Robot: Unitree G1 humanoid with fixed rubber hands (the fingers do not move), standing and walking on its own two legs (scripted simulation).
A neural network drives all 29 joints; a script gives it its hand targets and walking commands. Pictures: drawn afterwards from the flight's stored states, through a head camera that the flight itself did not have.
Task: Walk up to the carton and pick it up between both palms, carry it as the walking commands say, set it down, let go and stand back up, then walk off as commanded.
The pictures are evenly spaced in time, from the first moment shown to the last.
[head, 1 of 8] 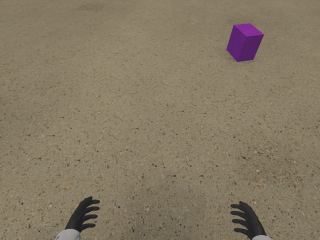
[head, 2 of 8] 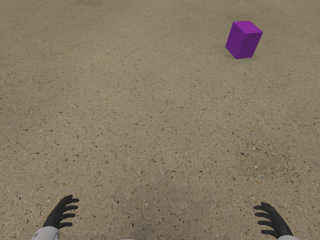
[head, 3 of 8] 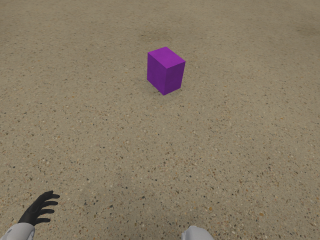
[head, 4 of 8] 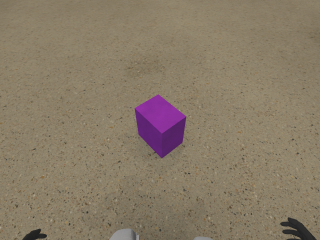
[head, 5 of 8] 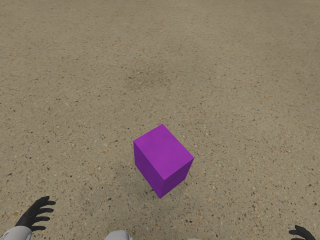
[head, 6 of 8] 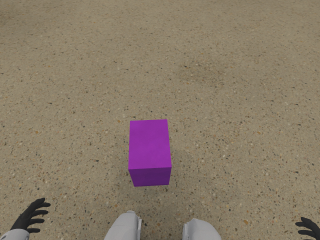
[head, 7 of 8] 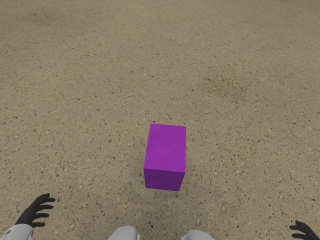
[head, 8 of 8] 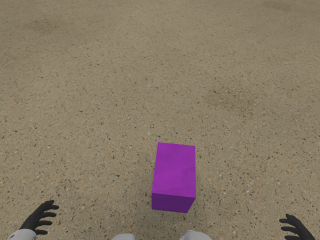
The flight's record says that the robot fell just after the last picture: no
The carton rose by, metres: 0.00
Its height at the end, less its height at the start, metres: +0.00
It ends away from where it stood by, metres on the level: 0.00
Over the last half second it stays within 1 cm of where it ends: yes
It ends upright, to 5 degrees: yes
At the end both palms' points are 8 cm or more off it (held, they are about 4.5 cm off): yes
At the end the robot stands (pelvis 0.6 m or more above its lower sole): yes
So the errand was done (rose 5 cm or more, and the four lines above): no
